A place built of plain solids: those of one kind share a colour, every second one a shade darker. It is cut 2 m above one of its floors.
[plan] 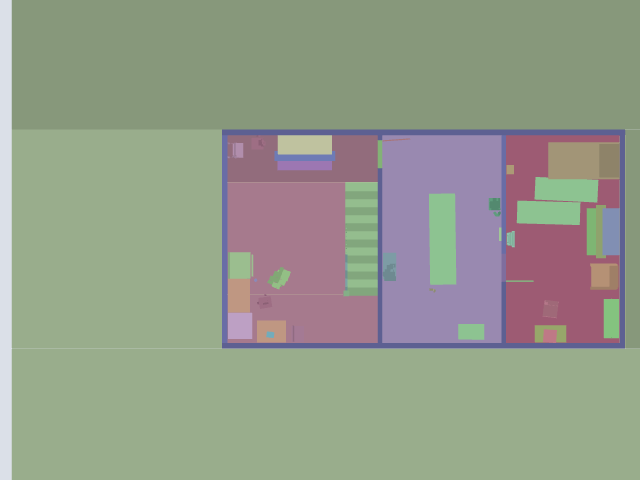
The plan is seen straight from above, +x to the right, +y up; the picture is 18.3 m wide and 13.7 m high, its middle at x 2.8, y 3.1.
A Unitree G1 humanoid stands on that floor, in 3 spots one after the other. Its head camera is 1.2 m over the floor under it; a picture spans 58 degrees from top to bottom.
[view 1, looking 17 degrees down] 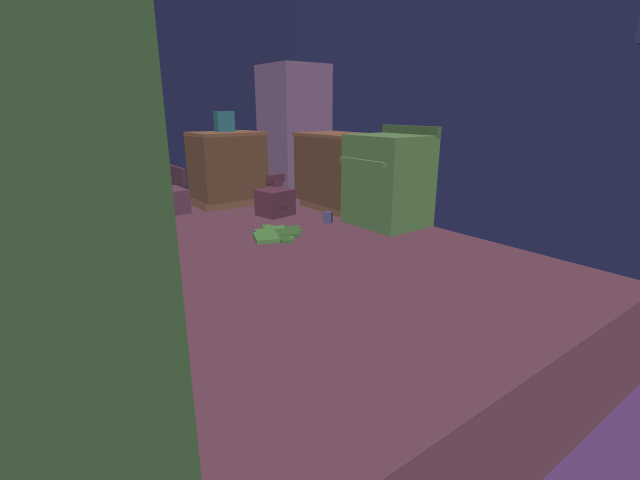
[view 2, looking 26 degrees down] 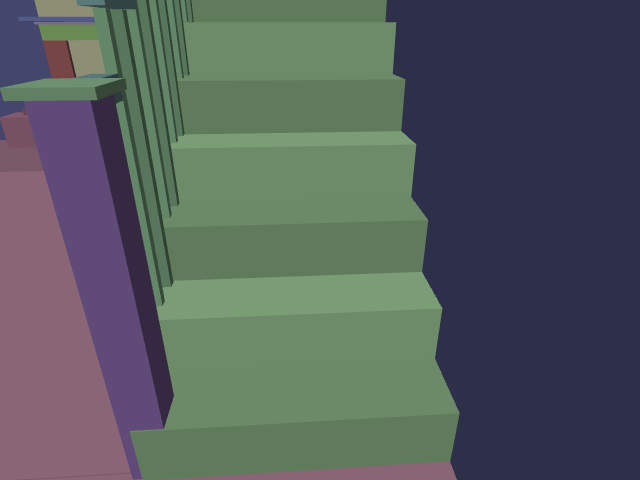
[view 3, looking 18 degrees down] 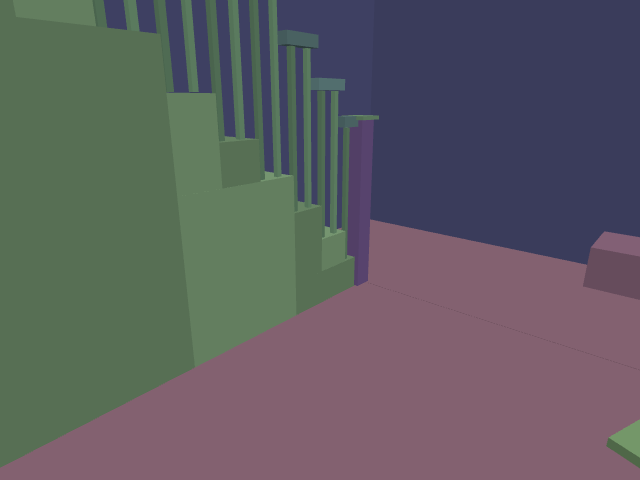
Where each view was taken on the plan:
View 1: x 3.78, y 5.55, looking -127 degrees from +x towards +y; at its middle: floor_lodge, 4.10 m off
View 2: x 3.98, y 0.64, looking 86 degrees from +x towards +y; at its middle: stair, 1.48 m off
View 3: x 1.93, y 3.83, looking -49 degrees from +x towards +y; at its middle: stair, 2.56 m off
